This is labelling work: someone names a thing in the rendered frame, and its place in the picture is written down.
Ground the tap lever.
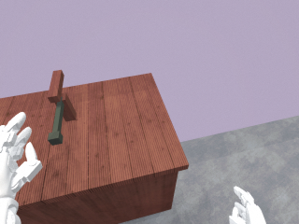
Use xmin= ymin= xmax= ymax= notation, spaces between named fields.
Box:
xmin=48 ymin=97 xmax=64 ymax=146

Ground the counter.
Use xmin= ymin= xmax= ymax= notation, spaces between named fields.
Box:
xmin=0 ymin=70 xmax=189 ymax=224

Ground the robot left hand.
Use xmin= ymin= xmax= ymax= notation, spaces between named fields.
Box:
xmin=0 ymin=112 xmax=43 ymax=200

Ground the robot right hand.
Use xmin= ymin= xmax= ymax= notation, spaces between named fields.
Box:
xmin=229 ymin=186 xmax=266 ymax=224

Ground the left robot forearm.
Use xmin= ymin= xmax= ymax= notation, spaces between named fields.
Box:
xmin=0 ymin=197 xmax=21 ymax=224

